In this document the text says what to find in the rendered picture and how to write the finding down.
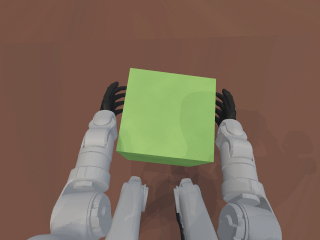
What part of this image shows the carton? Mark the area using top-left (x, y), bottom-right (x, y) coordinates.
top-left (116, 68), bottom-right (216, 167)

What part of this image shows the robot left forearm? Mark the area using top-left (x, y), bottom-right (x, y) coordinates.
top-left (50, 110), bottom-right (118, 231)

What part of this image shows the left robot hand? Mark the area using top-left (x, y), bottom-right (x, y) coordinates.
top-left (100, 81), bottom-right (127, 116)

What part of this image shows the robot left thigh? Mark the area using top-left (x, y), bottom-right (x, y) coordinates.
top-left (105, 180), bottom-right (149, 240)

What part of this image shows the right robot hand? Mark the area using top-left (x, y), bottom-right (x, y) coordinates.
top-left (215, 88), bottom-right (237, 127)

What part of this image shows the left robot upper arm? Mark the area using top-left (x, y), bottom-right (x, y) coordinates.
top-left (27, 191), bottom-right (112, 240)

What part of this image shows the robot left shin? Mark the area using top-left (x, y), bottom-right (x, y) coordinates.
top-left (120, 176), bottom-right (142, 193)

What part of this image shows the robot right forearm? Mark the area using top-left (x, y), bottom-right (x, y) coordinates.
top-left (215, 119), bottom-right (282, 240)

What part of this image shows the right robot upper arm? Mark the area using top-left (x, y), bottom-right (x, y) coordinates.
top-left (217, 202), bottom-right (282, 240)

